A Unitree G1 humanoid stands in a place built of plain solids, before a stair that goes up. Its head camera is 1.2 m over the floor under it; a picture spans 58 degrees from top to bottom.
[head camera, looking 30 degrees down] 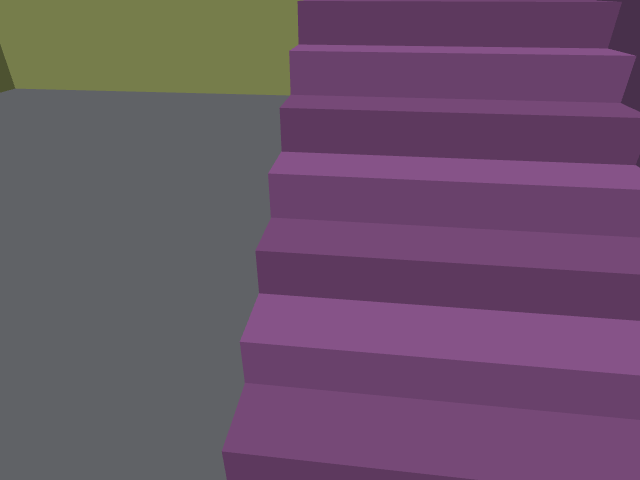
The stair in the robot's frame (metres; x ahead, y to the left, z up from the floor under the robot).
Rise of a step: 0.17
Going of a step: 0.23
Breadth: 1.27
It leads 7 degrees to the right of straight ahead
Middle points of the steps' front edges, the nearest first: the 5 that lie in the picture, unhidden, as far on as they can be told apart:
0.85 -0.40 0.33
1.08 -0.43 0.50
1.30 -0.46 0.66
1.53 -0.48 0.83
1.76 -0.51 1.00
